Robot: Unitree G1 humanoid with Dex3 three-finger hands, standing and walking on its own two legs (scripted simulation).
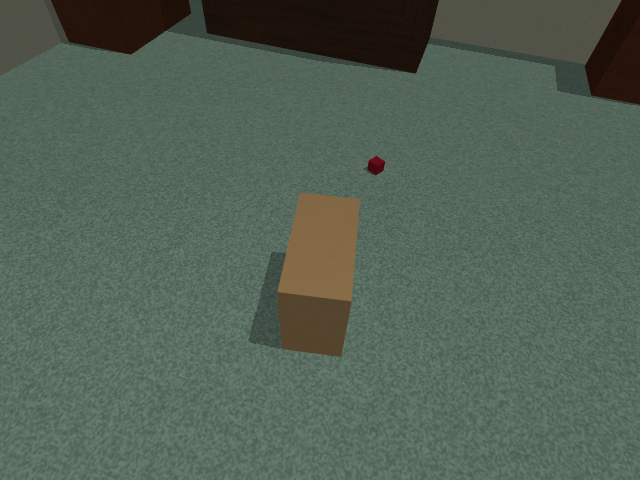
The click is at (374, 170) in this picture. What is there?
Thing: cube
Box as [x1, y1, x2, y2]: [367, 156, 384, 174]
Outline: 376,156 369,160 367,168 374,174 381,171 383,169 384,161
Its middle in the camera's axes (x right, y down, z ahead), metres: +0.29 -0.39 +1.96
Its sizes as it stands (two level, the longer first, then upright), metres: 0.058 0.058 0.058
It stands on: the floor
